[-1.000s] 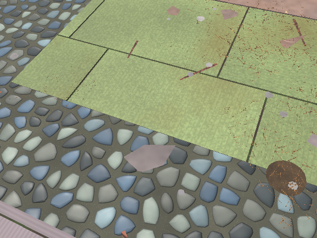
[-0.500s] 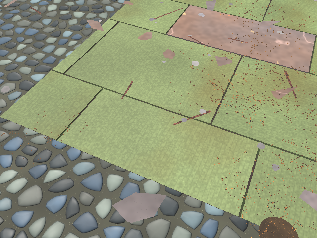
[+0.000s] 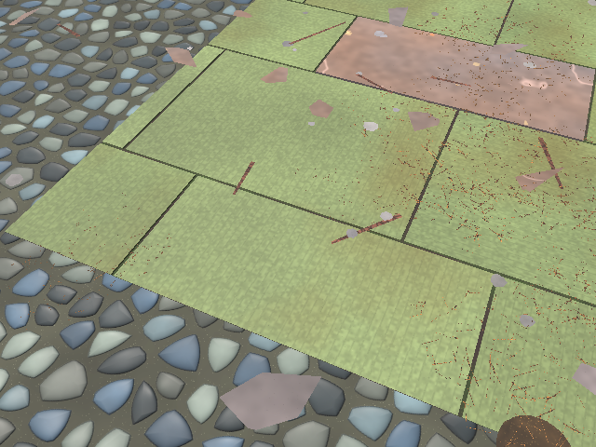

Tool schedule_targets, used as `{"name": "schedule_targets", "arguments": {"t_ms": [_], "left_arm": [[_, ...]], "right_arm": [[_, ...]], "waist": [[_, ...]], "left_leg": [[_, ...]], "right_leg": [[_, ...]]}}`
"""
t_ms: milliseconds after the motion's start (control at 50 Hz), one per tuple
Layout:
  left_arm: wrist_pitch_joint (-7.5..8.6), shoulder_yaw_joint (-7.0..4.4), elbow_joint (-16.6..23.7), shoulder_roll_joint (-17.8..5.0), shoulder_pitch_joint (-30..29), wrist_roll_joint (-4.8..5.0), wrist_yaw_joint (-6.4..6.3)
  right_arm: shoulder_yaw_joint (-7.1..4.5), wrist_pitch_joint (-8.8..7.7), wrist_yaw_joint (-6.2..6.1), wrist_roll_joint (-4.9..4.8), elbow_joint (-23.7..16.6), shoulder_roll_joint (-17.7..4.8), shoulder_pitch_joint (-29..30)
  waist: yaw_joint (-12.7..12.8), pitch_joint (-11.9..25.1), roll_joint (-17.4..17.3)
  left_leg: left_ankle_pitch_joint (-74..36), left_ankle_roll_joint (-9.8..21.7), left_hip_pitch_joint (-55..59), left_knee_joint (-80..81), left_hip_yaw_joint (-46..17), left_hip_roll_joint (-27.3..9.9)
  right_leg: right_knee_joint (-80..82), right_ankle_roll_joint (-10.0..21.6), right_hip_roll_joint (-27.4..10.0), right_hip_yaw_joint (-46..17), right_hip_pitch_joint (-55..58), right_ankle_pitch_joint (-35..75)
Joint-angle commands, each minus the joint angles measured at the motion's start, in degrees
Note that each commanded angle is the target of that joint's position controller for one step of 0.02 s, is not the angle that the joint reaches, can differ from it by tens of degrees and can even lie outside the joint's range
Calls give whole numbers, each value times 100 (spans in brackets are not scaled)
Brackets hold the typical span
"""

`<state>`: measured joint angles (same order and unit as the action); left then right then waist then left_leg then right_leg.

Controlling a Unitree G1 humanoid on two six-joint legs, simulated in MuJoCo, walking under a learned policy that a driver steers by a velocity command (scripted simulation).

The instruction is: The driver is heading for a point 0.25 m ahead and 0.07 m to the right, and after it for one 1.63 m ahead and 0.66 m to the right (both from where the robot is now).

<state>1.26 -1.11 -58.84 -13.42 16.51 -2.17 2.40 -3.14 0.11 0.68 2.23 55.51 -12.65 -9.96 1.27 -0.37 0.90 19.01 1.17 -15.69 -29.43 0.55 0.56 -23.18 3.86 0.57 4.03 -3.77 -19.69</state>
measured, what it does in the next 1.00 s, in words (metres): walks ahead, turning right: left foot, then right foot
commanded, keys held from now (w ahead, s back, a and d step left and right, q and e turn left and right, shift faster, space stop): w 0.06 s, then w+e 0.94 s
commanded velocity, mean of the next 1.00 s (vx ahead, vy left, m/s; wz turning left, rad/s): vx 0.41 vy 0.00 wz -0.42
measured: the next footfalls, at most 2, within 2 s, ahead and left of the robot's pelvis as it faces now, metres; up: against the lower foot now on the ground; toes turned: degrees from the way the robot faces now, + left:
left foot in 0.22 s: +0.11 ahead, +0.17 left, +0.00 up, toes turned -1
right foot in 0.68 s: +0.43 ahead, -0.14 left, +0.00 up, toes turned -17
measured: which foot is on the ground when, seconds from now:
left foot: up 0.00-0.20, down 0.22-0.72, up 0.74-1.00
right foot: down 0.00-0.24, up 0.26-0.66, down 0.68-1.00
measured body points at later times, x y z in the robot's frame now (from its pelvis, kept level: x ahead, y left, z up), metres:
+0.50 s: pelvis +0.18 +0.05 +0.00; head +0.18 +0.06 +0.45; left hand +0.37 +0.25 -0.12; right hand +0.10 -0.14 -0.15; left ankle +0.07 +0.17 -0.74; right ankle +0.27 -0.11 -0.66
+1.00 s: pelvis +0.45 -0.05 +0.00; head +0.47 -0.07 +0.45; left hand +0.62 +0.18 -0.12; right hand +0.53 -0.37 -0.07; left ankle +0.67 +0.05 -0.68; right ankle +0.40 -0.12 -0.74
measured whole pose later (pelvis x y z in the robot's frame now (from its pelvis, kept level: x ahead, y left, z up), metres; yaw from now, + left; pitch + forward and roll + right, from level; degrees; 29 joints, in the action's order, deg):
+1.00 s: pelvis +0.45 -0.05 +0.00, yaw -28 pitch +4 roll +0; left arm 2.7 -4.4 -47.0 -14.4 17.9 1.2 -0.9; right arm -2.8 -7.0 -1.6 0.5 39.5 -15.8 -3.2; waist 3.6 0.7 -1.6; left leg 4.5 -3.5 -40.0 -44.2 -5.2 -5.7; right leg -22.6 4.6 7.0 -8.6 -14.2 -11.5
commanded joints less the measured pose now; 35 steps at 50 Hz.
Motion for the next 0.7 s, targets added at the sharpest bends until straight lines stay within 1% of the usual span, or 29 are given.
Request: {"name": "schedule_targets", "arguments": {"t_ms": [20, 40, 60, 80, 120, 140, 160, 180, 200, 220, 240, 260, 280, 300, 320, 340, 360, 380, 400, 440, 480, 500, 520, 560, 600, 640, 660, 680, 700], "left_arm": [[393, -334, -23, -985, 721, -217, 53], [543, -213, 58, -519, 575, -188, -70], [667, -147, 222, -351, 173, -184, -179], [717, -128, 349, -337, -154, -138, -249], [638, -159, 455, -588, -369, -42, -258], [540, -200, 344, -752, -122, 18, -204], [428, -245, 256, -929, 55, 71, -136], [308, -294, 210, -1093, 161, 53, -51], [211, -343, 247, -1180, 76, -62, 34], [223, -305, 205, -917, 194, -176, 78], [372, -115, 369, -115, 351, -215, 161], [584, -63, 723, 82, -269, -209, 250], [752, -185, 675, -109, -754, -55, 249], [763, -233, 484, -245, -536, -69, 192], [705, -278, 423, -260, -324, -129, 173], [621, -261, 491, -136, -398, -180, 201], [529, -198, 568, 79, -449, -168, 260], [476, -172, 603, 189, -519, -105, 324], [467, -146, 678, 194, -721, -51, 377], [482, -130, 841, 169, -1143, -12, 438], [433, -73, 1006, 262, -1659, 13, 416], [385, -52, 1088, 280, -1845, -3, 387], [323, -54, 1115, 241, -1834, -23, 363], [254, -105, 1133, 68, -1783, -40, 339], [232, -183, 1190, -99, -1870, -35, 302], [255, -281, 1250, -274, -1838, 50, 237], [305, -328, 1258, -365, -1668, 135, 188], [363, -411, 1185, -538, -1250, 186, 100], [249, -733, 1114, -1218, -176, 628, 56]], "right_arm": [[-179, -168, 65, 243, -513, -444, 719], [-205, -247, -26, 174, -596, -444, 769], [-220, -316, -77, 114, -672, -446, 757], [-210, -369, -81, 102, -711, -418, 717], [-143, -394, -1, 177, -719, -232, 663], [-106, -410, 43, 161, -766, -121, 758], [-97, -445, 101, 108, -745, -107, 653], [-95, -510, 147, 70, -596, -152, 360], [-133, -587, 133, 13, -369, -303, -152], [-226, -677, 78, 42, -265, -635, -719], [-350, -754, -49, 177, -84, -1185, -1863], [-323, -756, -123, 311, 162, -1374, -3159], [-218, -790, -105, 391, 248, -1106, -2738], [-99, -769, -82, 290, 113, -675, -1838], [96, -740, -86, 214, -114, -199, -1236], [239, -721, -105, 130, -222, 156, -941], [324, -687, -156, 162, -301, 317, -742], [340, -679, -219, 205, -312, 304, -714], [331, -704, -261, 238, -300, 254, -795], [338, -792, -264, 321, -233, 108, -1015], [341, -837, -201, 253, -80, -36, -1389], [314, -834, -154, 186, 50, -193, -1679], [295, -838, -89, 188, 159, -296, -1860], [227, -817, 31, 203, 181, -439, -1830], [178, -758, 47, 239, 169, -463, -1843], [100, -701, 1, 286, 110, -594, -1923], [66, -678, -16, 301, 84, -678, -1953], [75, -681, -9, 355, 82, -695, -2068], [-160, -541, -263, -330, -372, -1203, -1424]], "waist": [[419, -1005, 744], [353, -788, 625], [197, -605, 537], [64, -466, 359], [-19, -480, 272], [30, -572, 356], [-61, -640, 280], [-117, -649, 215], [-253, -578, 221], [-459, -206, -22], [-803, 741, -1128], [-1354, 867, -1745], [-1185, -130, -1046], [-655, -374, -740], [-339, -362, -670], [-196, -356, -533], [-13, -268, -434], [39, -200, -380], [-15, -159, -361], [-72, -87, -327], [-205, -208, -388], [-270, -258, -455], [-223, -366, -480], [-116, -421, -446], [-89, -410, -487], [19, -312, -586], [151, -208, -606], [282, 61, -651], [867, 412, -741]], "left_leg": [[794, 51, -1972, -1259, -341, -399], [858, 78, -2325, -2068, -563, -427], [826, 94, -2460, -2614, -664, -382], [692, 69, -2275, -2423, -502, -394], [603, -57, -869, -1536, 107, -256], [639, -118, -400, -996, 246, -190], [224, -115, 15, -187, 375, -114], [-547, -78, 538, 510, 432, -28], [-989, -21, 1091, 743, 231, -60], [-1129, 157, 1830, 627, -22, -310], [-1169, 1169, 3540, 555, -1384, -1238], [-1407, 2165, 4234, 1578, -3838, -2420], [-433, 1872, 3327, 1877, -3411, -2487], [273, 1472, 2418, 1947, -2411, -2234], [175, 1293, 1844, 2052, -1788, -2024], [-453, 1188, 1515, 2159, -1305, -1909], [-1172, 1095, 1269, 2243, -903, -1843], [-1596, 1066, 1204, 2347, -527, -1765], [-1911, 1054, 1236, 2455, -165, -1652], [-2575, 968, 1094, 2514, 504, -1320], [-3245, 906, 809, 2565, 1009, -1143], [-3649, 954, 863, 2560, 1000, -1277], [-3992, 1001, 1163, 2510, 915, -1497], [-4244, 993, 1815, 2341, 940, -1711], [-4435, 937, 2269, 2082, 1082, -1795], [-5513, 836, 2490, 1579, 1331, -1751], [-6138, 731, 2410, 1121, 1500, -1680], [-6610, 548, 1992, 404, 1580, -1540], [-6871, -145, -20, -1930, 1583, -1025]], "right_leg": [[2032, 1378, -2450, -2531, 166, -2298], [2116, 1325, -2509, -2681, 542, -1823], [2127, 1224, -2323, -2446, 739, -1391], [2122, 1038, -1934, -2011, 735, -1040], [2134, 750, -1223, -1100, -127, -221], [2029, 779, -1139, -955, -390, 18], [1754, 844, -1121, -917, -501, 89], [1452, 942, -1139, -1007, -668, 150], [1074, 995, -1214, -1176, -879, 432], [158, 845, -939, -1019, -1196, 579], [-1734, 427, -37, -552, -2647, 185], [-3664, 186, 529, -965, -4087, -1429], [-5166, 462, 213, -1624, -4887, -836], [-5722, 672, -114, -1403, -4766, -198], [-5763, 798, -326, -1202, -4531, 268], [-5684, 813, -441, -1222, -4403, 680], [-5632, 730, -562, -1190, -4221, 856], [-5595, 622, -601, -1074, -4246, 983], [-5302, 494, -678, -960, -4357, 1192], [-4246, 269, -725, -614, -4188, 1840], [-2735, -13, -665, -250, -3586, 1947], [-2433, -121, -597, -170, -3455, 1891], [-2175, -112, -604, -256, -3578, 1997], [-1668, 30, -540, -370, -3749, 2052], [-1503, 203, -358, -306, -3692, 1766], [-1326, 352, -7, -36, -3150, 1454], [-1121, 473, 252, 131, -2596, 1587], [-1269, 656, 494, 193, -1643, 1809], [-2186, 1185, 178, -604, 510, 2359]]}}
Over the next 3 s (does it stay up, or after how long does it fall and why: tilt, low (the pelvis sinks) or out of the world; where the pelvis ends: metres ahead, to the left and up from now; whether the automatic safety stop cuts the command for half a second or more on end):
stays up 1.36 -0.57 0.00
